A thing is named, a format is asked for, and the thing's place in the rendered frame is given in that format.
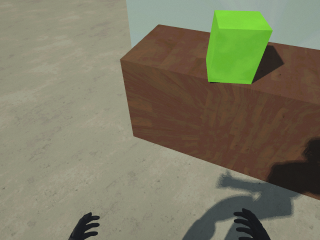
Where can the carton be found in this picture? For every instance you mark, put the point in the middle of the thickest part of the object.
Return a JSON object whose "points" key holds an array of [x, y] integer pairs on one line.
{"points": [[237, 43]]}

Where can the robot right hand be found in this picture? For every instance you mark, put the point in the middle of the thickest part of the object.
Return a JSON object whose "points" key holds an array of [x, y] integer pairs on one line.
{"points": [[256, 229]]}

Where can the robot left hand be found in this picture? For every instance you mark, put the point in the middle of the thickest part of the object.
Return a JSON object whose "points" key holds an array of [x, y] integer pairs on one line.
{"points": [[82, 226]]}

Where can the pedestal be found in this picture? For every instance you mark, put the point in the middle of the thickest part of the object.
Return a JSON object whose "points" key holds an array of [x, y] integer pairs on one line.
{"points": [[268, 130]]}

